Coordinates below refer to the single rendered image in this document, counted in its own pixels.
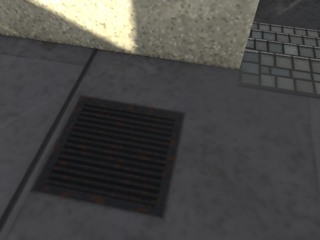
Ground stairs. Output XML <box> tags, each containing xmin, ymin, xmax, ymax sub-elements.
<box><xmin>245</xmin><ymin>23</ymin><xmax>320</xmax><ymax>59</ymax></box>

